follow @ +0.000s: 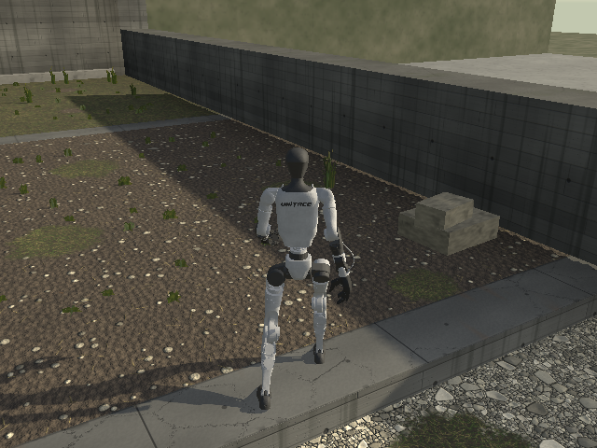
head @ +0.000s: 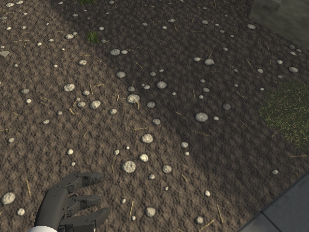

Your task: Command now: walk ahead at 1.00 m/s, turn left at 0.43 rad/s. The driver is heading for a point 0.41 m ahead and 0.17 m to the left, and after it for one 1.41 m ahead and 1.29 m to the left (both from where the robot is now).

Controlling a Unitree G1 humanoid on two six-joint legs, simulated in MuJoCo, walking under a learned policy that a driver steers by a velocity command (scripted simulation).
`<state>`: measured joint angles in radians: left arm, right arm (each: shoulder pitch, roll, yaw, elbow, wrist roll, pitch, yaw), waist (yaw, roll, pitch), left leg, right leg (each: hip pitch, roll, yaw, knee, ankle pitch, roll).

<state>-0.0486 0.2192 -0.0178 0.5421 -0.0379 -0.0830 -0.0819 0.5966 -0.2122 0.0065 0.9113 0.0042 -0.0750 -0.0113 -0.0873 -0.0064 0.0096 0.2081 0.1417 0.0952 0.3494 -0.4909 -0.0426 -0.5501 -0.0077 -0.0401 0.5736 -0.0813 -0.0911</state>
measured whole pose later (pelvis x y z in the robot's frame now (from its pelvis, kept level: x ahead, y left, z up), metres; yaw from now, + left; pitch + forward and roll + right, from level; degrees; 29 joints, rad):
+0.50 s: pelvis +0.40 +0.08 -0.02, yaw +24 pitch -1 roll -2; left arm 0.20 0.26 0.04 0.73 -0.01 -0.09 0.00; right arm 0.18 -0.32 -0.07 0.64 -0.01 -0.02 0.05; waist -0.01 0.02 0.10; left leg -0.63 -0.09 0.06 0.79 -0.20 0.17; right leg -0.14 -0.03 0.01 1.37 -0.52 0.08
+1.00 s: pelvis +0.59 +0.09 +0.02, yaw +53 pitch +1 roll -2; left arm 0.09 0.29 0.07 0.67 0.03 -0.03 0.02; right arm 0.14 -0.35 -0.09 0.54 0.02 0.05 -0.02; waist -0.02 0.04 0.04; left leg -0.47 -0.21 -0.27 0.98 -0.51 0.00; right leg -0.40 0.07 0.10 0.51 -0.12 0.02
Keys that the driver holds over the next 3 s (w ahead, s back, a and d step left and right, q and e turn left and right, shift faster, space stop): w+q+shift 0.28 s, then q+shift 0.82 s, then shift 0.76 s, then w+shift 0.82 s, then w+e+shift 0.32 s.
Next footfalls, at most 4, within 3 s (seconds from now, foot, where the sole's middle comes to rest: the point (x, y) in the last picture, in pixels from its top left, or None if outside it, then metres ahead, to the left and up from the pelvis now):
0.44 left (103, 212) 0.57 0.18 -0.74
0.94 right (119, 169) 0.77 0.11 -0.74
1.32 left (105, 229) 0.50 0.18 -0.74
1.68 right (127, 179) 0.72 0.08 -0.74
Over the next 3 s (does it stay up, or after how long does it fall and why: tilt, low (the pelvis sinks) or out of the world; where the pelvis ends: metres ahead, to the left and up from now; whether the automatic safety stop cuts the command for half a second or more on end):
stays up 0.87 0.76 0.00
